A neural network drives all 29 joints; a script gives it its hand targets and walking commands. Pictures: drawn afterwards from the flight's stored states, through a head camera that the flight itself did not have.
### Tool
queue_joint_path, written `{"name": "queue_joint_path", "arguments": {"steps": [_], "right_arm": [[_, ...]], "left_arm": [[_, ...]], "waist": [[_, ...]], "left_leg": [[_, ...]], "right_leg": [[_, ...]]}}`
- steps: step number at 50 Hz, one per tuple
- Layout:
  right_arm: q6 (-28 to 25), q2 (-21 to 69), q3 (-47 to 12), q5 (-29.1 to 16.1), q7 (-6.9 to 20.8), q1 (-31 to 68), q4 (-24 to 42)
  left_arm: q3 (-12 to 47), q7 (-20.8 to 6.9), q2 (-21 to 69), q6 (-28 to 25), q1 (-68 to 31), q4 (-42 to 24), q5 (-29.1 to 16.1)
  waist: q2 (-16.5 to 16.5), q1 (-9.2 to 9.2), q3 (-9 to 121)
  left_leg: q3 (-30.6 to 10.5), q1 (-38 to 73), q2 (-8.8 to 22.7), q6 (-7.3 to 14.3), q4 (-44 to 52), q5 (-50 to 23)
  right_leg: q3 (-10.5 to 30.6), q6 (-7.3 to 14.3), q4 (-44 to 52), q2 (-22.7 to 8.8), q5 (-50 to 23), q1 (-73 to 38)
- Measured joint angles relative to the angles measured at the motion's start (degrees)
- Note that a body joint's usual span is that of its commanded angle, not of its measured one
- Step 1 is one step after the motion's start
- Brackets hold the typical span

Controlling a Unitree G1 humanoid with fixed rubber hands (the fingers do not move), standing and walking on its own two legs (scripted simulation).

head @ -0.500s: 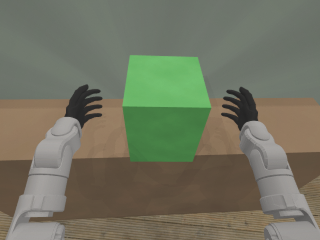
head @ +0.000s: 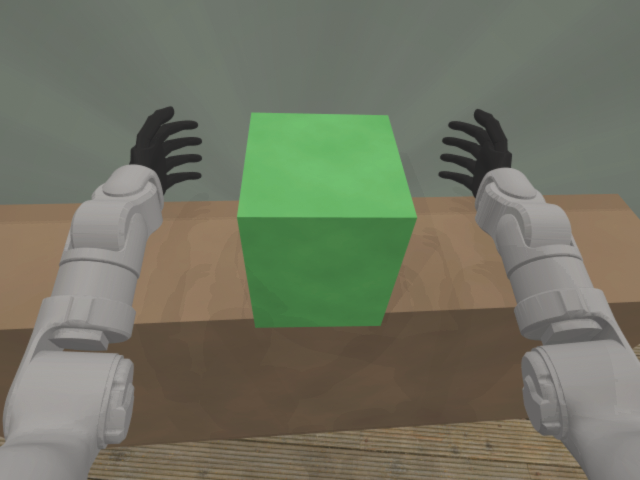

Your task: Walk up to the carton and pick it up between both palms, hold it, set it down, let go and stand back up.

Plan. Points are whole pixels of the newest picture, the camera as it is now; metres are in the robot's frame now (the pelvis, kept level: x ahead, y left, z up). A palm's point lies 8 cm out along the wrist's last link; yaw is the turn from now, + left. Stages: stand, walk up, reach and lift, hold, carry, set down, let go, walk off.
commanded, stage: reach and lift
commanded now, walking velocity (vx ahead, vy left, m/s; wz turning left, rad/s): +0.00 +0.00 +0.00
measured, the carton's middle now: (319, 225) +0.47 -0.01 +0.04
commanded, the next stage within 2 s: none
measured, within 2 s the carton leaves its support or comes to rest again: neither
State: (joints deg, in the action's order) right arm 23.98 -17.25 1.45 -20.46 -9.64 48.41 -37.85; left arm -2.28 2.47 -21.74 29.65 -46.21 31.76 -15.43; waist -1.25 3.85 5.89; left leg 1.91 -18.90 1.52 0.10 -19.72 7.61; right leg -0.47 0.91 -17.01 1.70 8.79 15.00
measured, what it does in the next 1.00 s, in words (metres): stands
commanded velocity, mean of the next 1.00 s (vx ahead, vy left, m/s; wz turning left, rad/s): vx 0.00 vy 0.00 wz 0.00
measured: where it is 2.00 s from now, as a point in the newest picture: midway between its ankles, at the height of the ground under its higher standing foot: outside the picture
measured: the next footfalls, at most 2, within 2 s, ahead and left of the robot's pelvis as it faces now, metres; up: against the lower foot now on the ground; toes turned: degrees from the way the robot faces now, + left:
none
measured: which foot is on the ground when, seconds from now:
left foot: down 0.00-1.00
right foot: down 0.00-1.00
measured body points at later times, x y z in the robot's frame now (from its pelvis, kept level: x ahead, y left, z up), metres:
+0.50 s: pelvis -0.01 +0.00 +0.00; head +0.03 +0.02 +0.45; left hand +0.48 +0.19 +0.20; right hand +0.46 -0.21 +0.20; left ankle +0.02 +0.12 -0.75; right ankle -0.01 -0.11 -0.75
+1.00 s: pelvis -0.01 +0.00 -0.01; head +0.05 +0.01 +0.43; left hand +0.47 +0.17 +0.09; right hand +0.45 -0.19 +0.10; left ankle +0.02 +0.12 -0.75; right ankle -0.01 -0.11 -0.75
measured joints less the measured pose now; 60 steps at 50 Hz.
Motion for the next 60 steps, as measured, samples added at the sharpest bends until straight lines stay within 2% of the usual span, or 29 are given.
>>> {"name": "queue_joint_path", "arguments": {"steps": [17, 24, 31, 36, 40, 45, 52, 55, 60], "right_arm": [[-1.4, -2.0, -1.4, -0.7, 1.1, 15.3, -16.7], [-4.1, -1.2, -1.7, -0.1, 1.1, 17.9, -22.7], [-9.4, 2.3, 0.8, 3.4, 1.2, 10.9, -22.7], [-13.2, 4.9, 3.6, 7.0, 1.8, 5.8, -20.4], [-16.1, 5.7, 4.3, 8.6, 2.1, 5.5, -21.0], [-19.7, 5.9, 3.5, 9.0, 2.1, 8.5, -25.4], [-25.0, 6.5, 1.9, 7.6, 1.9, 11.0, -31.9], [-26.1, 6.7, 2.4, 7.7, 2.0, 10.4, -32.2], [-26.7, 6.7, 3.7, 8.3, 2.1, 8.9, -30.1]], "left_arm": [[4.7, 1.1, -2.4, -5.9, -15.4, 18.9, -3.8], [4.7, 0.1, -1.9, -11.0, -18.9, 27.1, -2.7], [3.2, -0.8, 0.9, -18.5, -13.7, 30.5, 0.6], [3.6, 0.5, 3.1, -22.8, -8.9, 29.8, 0.6], [4.0, 1.5, 4.4, -25.9, -8.3, 30.8, 0.2], [3.7, 1.7, 5.1, -30.1, -11.1, 36.1, 0.5], [2.5, 0.7, 5.4, -36.4, -14.7, 44.8, 1.8], [2.6, 1.0, 5.6, -37.7, -14.5, 45.3, 1.7], [2.7, 1.6, 6.2, -37.9, -12.8, 42.3, 2.0]], "waist": [[0.5, 0.71, 3.6], [0.6, 1.51, 3.1], [0.2, 1.87, 2.4], [0.4, 0.79, 4.0], [1.1, -0.27, 5.6], [1.8, -0.76, 7.1], [1.4, 0.14, 7.4], [0.9, 0.19, 7.4], [0.7, -0.37, 8.3]], "left_leg": [[-0.9, -5.6, 0.1, -0.2, -0.4, -0.8], [-1.6, -5.8, 0.0, -0.2, 0.4, -1.5], [-1.9, -5.5, -0.2, -0.2, 1.2, -2.0], [-1.3, -8.9, 0.0, -0.1, 0.6, -2.2], [-0.7, -12.5, 0.2, 0.0, -0.4, -2.2], [-0.5, -16.0, 0.3, 0.1, -1.9, -1.9], [-0.8, -18.2, 0.2, 0.1, -3.2, -1.7], [-0.7, -19.0, 0.2, 0.0, -3.0, -1.9], [-0.4, -20.3, 0.4, 0.0, -2.3, -2.4]], "right_leg": [[-0.6, 0.2, 0.2, 0.3, -1.0, 5.2], [-1.2, 0.1, 1.6, 0.2, -1.9, 4.9], [-1.4, 0.1, 2.8, 0.1, -2.5, 4.4], [-0.8, 0.1, 1.8, 0.2, -2.7, 8.2], [-0.2, -0.1, 0.5, 0.3, -2.8, 12.2], [-0.1, -0.2, -1.5, 0.4, -2.4, 16.1], [-0.4, -0.2, -3.5, 0.2, -1.7, 18.6], [-0.2, -0.1, -3.5, 0.2, -1.9, 19.4], [0.1, -0.1, -2.0, 0.4, -3.0, 20.6]]}}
